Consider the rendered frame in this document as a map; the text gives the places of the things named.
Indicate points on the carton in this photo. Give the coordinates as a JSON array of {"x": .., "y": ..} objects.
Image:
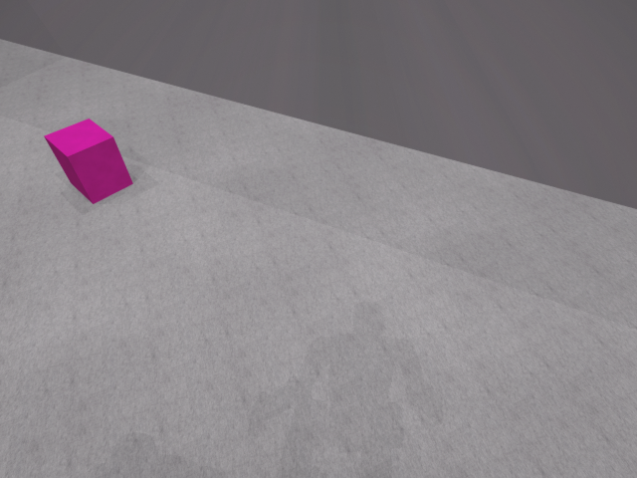
[{"x": 90, "y": 158}]

